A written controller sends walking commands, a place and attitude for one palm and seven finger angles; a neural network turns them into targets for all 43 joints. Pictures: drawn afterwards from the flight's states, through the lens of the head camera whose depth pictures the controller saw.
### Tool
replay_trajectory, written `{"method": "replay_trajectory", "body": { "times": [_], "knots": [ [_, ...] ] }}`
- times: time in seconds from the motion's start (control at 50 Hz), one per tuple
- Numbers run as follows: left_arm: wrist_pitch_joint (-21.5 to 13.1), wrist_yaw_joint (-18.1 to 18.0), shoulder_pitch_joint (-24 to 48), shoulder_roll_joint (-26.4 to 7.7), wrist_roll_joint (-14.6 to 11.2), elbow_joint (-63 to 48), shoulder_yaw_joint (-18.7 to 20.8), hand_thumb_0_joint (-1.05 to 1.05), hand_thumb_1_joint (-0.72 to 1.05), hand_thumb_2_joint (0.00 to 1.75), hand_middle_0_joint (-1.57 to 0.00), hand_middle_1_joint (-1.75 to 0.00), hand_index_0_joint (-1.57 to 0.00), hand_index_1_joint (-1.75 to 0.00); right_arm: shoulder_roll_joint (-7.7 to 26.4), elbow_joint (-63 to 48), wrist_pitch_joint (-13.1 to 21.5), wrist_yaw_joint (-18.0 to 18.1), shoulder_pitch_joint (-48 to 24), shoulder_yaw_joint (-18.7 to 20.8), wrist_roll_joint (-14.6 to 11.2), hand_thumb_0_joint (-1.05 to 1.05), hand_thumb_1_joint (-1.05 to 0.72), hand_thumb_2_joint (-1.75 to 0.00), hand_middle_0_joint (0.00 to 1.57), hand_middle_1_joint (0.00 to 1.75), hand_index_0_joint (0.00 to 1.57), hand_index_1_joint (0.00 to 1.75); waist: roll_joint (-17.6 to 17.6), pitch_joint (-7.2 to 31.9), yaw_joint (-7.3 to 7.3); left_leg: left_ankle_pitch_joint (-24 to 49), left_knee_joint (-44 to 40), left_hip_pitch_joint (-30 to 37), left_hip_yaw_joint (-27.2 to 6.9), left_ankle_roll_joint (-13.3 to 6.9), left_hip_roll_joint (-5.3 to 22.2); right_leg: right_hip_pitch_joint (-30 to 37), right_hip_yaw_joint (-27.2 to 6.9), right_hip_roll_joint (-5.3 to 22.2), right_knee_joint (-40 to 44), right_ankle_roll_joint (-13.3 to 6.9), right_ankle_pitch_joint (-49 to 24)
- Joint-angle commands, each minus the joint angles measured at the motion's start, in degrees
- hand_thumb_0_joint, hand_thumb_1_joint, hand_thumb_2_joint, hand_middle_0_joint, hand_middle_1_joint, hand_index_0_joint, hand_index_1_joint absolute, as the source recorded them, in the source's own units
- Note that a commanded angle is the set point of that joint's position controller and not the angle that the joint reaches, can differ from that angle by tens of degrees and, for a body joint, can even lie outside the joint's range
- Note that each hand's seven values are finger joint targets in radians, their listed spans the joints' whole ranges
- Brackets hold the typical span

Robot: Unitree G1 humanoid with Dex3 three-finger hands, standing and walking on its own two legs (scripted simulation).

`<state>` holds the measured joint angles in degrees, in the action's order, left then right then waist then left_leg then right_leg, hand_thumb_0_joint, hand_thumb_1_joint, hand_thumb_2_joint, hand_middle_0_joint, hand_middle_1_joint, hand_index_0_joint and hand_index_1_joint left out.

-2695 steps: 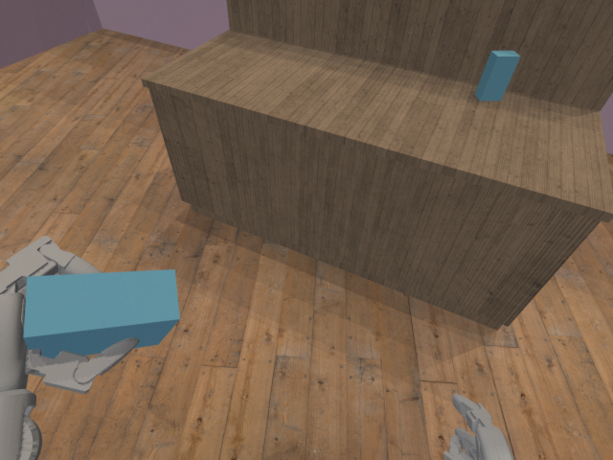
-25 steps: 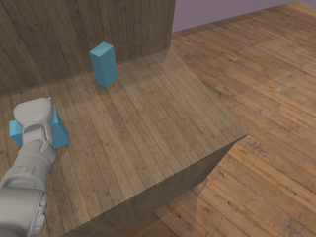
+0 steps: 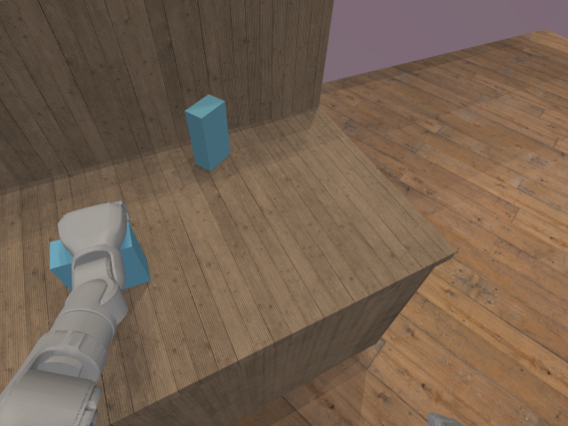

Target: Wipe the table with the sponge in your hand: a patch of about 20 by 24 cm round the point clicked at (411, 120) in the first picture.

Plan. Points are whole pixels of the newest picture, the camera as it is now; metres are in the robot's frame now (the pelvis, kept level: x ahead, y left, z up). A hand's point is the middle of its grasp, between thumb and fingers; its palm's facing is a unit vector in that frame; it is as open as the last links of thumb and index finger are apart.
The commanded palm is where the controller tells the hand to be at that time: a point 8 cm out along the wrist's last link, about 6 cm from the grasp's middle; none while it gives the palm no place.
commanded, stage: wipe back along the first lane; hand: left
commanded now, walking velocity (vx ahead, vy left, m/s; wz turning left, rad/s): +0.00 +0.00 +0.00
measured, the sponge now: (108, 268) +0.36 +0.32 -0.05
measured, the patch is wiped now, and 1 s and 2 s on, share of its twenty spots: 1.00 1.00 1.00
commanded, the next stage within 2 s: lift the sponge slowly off the table in 1.82 s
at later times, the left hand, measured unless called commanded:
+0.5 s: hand (116, 279) +0.32 +0.27 +0.00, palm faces -0.04 -0.03 -1.00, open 9.4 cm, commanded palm +0.27 +0.25 +0.02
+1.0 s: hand (124, 306) +0.28 +0.25 +0.00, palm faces -0.04 -0.04 -1.00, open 9.4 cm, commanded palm +0.23 +0.23 +0.02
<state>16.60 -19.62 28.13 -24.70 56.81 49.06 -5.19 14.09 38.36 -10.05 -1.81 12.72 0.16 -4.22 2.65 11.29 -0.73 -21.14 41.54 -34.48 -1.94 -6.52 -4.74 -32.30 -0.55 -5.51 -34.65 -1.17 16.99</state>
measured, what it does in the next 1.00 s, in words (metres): stands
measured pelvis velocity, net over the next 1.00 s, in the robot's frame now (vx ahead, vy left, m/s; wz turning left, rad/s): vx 0.00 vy -0.03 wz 0.00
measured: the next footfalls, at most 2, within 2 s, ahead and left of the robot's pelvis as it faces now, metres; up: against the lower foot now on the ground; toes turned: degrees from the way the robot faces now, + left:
none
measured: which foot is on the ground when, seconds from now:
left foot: down 0.00-1.00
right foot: down 0.00-1.00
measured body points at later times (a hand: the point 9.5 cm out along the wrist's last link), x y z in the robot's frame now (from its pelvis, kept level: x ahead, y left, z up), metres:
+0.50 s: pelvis +0.00 -0.01 +0.00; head +0.01 -0.01 +0.45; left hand +0.32 +0.27 +0.05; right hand +0.18 -0.24 -0.10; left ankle -0.02 +0.04 -0.72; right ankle -0.01 -0.12 -0.72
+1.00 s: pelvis +0.00 -0.03 +0.01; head +0.00 -0.04 +0.46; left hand +0.28 +0.25 +0.05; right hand +0.19 -0.26 -0.09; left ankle -0.02 +0.04 -0.72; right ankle -0.01 -0.12 -0.72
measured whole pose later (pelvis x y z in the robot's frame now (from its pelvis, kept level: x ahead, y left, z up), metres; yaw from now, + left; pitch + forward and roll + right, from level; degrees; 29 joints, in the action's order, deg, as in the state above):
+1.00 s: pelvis +0.00 -0.03 +0.01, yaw +0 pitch +9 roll -2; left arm 24.3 -19.3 4.9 -19.3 56.0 24.6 -9.6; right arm 14.5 36.1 -9.1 -0.5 7.2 -0.9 -5.1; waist 3.6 10.5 2.5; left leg -20.8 38.9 -26.5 -1.8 -4.6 -4.1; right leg -25.7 -0.9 -6.1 -34.6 -3.2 17.5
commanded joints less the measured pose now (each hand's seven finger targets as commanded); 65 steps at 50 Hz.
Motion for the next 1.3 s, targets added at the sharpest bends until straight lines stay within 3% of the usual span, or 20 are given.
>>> {"method": "replay_trajectory", "body": {
  "times": [0.0,0.16,0.24,0.28,0.3,0.38,0.44,0.48,0.6,0.68,0.74,0.78,0.84,0.88,0.92,0.98,1.04,1.1,1.24,1.28],
  "knots": [
    [1.62,2.92,-0.32,-0.26,-1.51,-1.31,-1.17,0.00,0.10,1.30,-1.20,-1.60,-1.20,-1.60,8.78,-6.90,1.56,0.26,-2.57,2.96,0.15,0.00,-0.90,-0.90,0.20,0.30,0.20,0.30,-2.63,8.43,0.56,27.73,-5.58,13.18,-6.32,6.78,5.50,3.17,1.74,0.42,1.99,-4.02,-12.09],
    [3.74,3.11,-6.14,3.44,-1.98,-6.25,-3.40,0.00,0.10,1.30,-1.20,-1.60,-1.20,-1.60,8.39,-7.98,1.66,0.08,-5.10,2.76,-0.01,0.00,-0.90,-0.90,0.20,0.30,0.20,0.30,-5.34,7.58,0.93,25.27,-6.03,13.36,-6.18,6.88,5.24,4.33,1.50,0.41,2.33,-4.03,-11.95],
    [4.80,3.15,-8.24,5.95,-2.22,-8.52,-5.21,0.00,0.10,1.30,-1.20,-1.60,-1.20,-1.60,7.91,-8.60,1.92,0.00,-6.40,2.58,-0.12,0.00,-0.90,-0.90,0.20,0.30,0.20,0.30,-4.29,6.07,1.24,25.56,-6.24,14.00,-6.81,7.27,5.46,3.40,1.93,0.32,2.01,-4.15,-10.64],
    [5.07,3.08,-8.28,4.76,-2.22,-10.10,-4.17,0.00,0.10,1.30,-1.20,-1.60,-1.20,-1.60,8.04,-8.62,1.96,0.02,-7.00,2.58,-0.20,0.00,-0.90,-0.90,0.20,0.30,0.20,0.30,-3.50,7.06,1.67,25.68,-6.31,14.41,-7.16,7.57,5.44,3.73,1.55,0.38,1.77,-4.36,-10.85],
    [5.35,3.23,-8.24,6.77,-2.55,-10.60,-6.21,0.00,0.10,1.30,-1.20,-1.60,-1.20,-1.60,7.75,-8.99,1.99,0.14,-7.51,2.38,-0.14,0.00,-0.90,-0.90,0.20,0.30,0.20,0.30,-4.21,6.38,1.16,24.04,-6.28,14.15,-6.67,7.20,5.20,3.88,1.61,0.29,1.96,-4.21,-10.38],
    [5.90,3.14,-12.43,3.99,-2.97,-12.09,-2.97,0.00,0.10,1.30,-1.20,-1.60,-1.20,-1.60,7.94,-9.33,2.18,0.47,-8.57,2.06,-0.31,0.00,-0.90,-0.90,0.20,0.30,0.20,0.30,-6.14,7.37,2.27,23.13,-6.32,11.97,-5.29,6.73,4.29,8.04,0.49,0.63,1.91,-4.42,-14.84],
    [6.32,3.40,-14.71,4.99,-3.35,-13.47,-4.06,0.00,0.10,1.30,-1.20,-1.60,-1.20,-1.60,7.61,-9.90,2.26,0.80,-9.16,1.58,-0.50,0.00,-0.90,-0.90,0.20,0.30,0.20,0.30,-7.21,6.04,2.07,21.24,-6.45,10.47,-4.25,5.91,3.72,9.97,0.11,0.87,2.18,-4.18,-16.83],
    [6.52,3.33,-15.44,2.39,-3.76,-15.46,-1.39,0.00,0.10,1.30,-1.20,-1.60,-1.20,-1.60,7.87,-9.79,2.32,1.00,-9.78,1.63,-0.57,0.00,-0.90,-0.90,0.20,0.30,0.20,0.30,-6.84,6.79,2.76,21.16,-6.66,10.41,-4.17,5.74,3.52,11.50,-0.83,0.99,2.40,-4.36,-18.48],
    [7.72,3.97,-16.48,4.49,-3.24,-17.70,-4.32,0.00,0.10,1.30,-1.20,-1.60,-1.20,-1.60,7.43,-10.53,2.52,1.33,-11.26,1.14,-0.79,0.00,-0.90,-0.90,0.20,0.30,0.20,0.30,-4.25,2.60,2.25,17.95,-7.60,10.39,-3.97,5.24,3.30,10.11,-0.66,0.95,3.21,-4.42,-14.75],
    [7.57,4.18,-18.43,4.23,-3.46,-19.24,-3.77,0.00,0.10,1.30,-1.20,-1.60,-1.20,-1.60,7.46,-10.68,2.96,1.56,-12.02,1.24,-0.76,0.00,-0.90,-0.90,0.20,0.30,0.20,0.30,-5.33,4.83,2.87,17.73,-7.63,10.81,-3.91,5.05,3.11,11.62,-1.58,1.07,3.38,-4.52,-16.22],
    [7.25,4.39,-21.05,6.53,-3.74,-19.99,-5.91,0.00,0.10,1.30,-1.20,-1.60,-1.20,-1.60,7.20,-11.13,3.10,1.68,-12.40,1.12,-0.80,0.00,-0.90,-0.90,0.20,0.30,0.20,0.30,-7.08,4.24,2.47,16.71,-7.38,10.03,-3.31,4.52,2.75,12.52,-2.16,1.24,3.54,-4.25,-17.50],
    [7.05,4.16,-23.92,4.12,-3.87,-21.06,-3.11,0.00,0.10,1.30,-1.20,-1.60,-1.20,-1.60,7.51,-11.01,3.33,1.57,-12.77,1.27,-0.77,0.00,-0.90,-0.90,0.20,0.30,0.20,0.30,-7.15,5.77,3.60,18.02,-7.45,10.07,-3.54,4.69,2.82,14.02,-2.67,1.37,3.11,-4.42,-19.46],
    [7.29,4.25,-24.56,7.54,-3.76,-22.53,-6.74,0.00,0.10,1.30,-1.20,-1.60,-1.20,-1.60,7.04,-11.42,3.42,1.50,-13.29,1.25,-0.82,0.00,-0.90,-0.90,0.20,0.30,0.20,0.30,-7.26,3.68,2.78,17.12,-7.37,10.42,-3.33,4.41,2.85,12.72,-2.43,1.37,3.46,-4.18,-18.42],
    [7.30,3.89,-27.04,4.88,-4.00,-23.77,-3.86,0.00,0.10,1.30,-1.20,-1.60,-1.20,-1.60,7.34,-11.28,3.53,1.42,-13.88,1.38,-0.77,0.00,-0.90,-0.90,0.20,0.30,0.20,0.30,-6.55,4.41,3.72,17.65,-7.45,10.28,-3.58,4.61,2.86,13.68,-3.15,1.41,3.26,-4.42,-19.41],
    [7.73,3.67,-24.51,6.19,-3.87,-23.47,-5.61,0.00,0.10,1.30,-1.20,-1.60,-1.20,-1.60,7.17,-11.09,3.44,1.57,-13.58,1.17,-0.74,0.00,-0.90,-0.90,0.20,0.30,0.20,0.30,-8.34,3.36,2.60,16.68,-7.22,10.00,-3.40,4.27,2.77,12.92,-2.86,1.35,3.33,-4.15,-19.43],
    [8.36,3.26,-23.44,3.45,-3.85,-23.12,-2.69,0.00,0.10,1.30,-1.20,-1.60,-1.20,-1.60,7.46,-10.57,3.40,1.89,-14.12,1.26,-0.76,0.00,-0.90,-0.90,0.20,0.30,0.20,0.30,-7.74,1.97,3.29,14.51,-7.74,8.92,-3.35,4.33,2.56,12.65,-3.60,1.31,3.89,-4.25,-17.29],
    [8.68,3.50,-21.60,5.49,-3.18,-21.51,-5.11,0.00,0.10,1.30,-1.20,-1.60,-1.20,-1.60,7.18,-10.68,3.40,2.38,-14.17,0.94,-0.85,0.00,-0.90,-0.90,0.20,0.30,0.20,0.30,-7.71,1.37,2.66,12.61,-7.91,8.30,-3.15,4.22,2.32,11.64,-3.39,1.41,4.04,-4.02,-14.56],
    [8.31,3.49,-20.38,6.00,-2.46,-21.19,-5.65,0.00,0.10,1.30,-1.20,-1.60,-1.20,-1.60,6.93,-10.44,3.59,2.41,-13.56,1.22,-0.71,0.00,-0.90,-0.90,0.20,0.30,0.20,0.30,-5.60,3.25,2.81,13.42,-7.40,9.56,-3.29,4.35,2.40,10.84,-2.93,1.23,3.36,-4.39,-13.81],
    [6.97,3.42,-22.37,5.65,-2.75,-19.57,-4.91,0.00,0.10,1.30,-1.20,-1.60,-1.20,-1.60,7.08,-10.71,3.84,2.65,-13.27,1.14,-0.67,0.00,-0.90,-0.90,0.20,0.30,0.20,0.30,-9.26,4.64,2.70,13.55,-6.12,7.23,-3.02,4.07,1.95,12.45,-4.19,1.51,2.70,-4.01,-17.97],
    [7.26,3.45,-20.61,4.46,-2.87,-20.37,-3.96,0.00,0.10,1.30,-1.20,-1.60,-1.20,-1.60,7.40,-10.66,3.74,2.78,-13.45,1.23,-0.68,0.00,-0.90,-0.90,0.20,0.30,0.20,0.30,-8.09,4.27,2.70,12.63,-6.48,6.99,-3.04,4.07,2.05,11.99,-4.58,1.53,2.98,-4.11,-16.81]
  ]
}}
